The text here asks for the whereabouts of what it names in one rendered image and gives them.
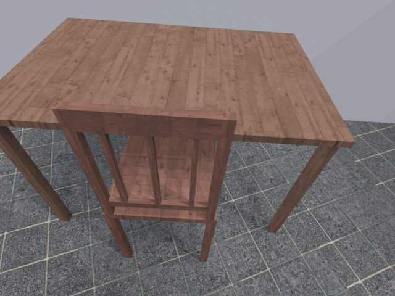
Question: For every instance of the chair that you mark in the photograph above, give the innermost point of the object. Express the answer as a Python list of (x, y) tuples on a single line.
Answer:
[(169, 169)]

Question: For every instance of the table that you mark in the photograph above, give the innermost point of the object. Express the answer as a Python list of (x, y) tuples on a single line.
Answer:
[(264, 77)]

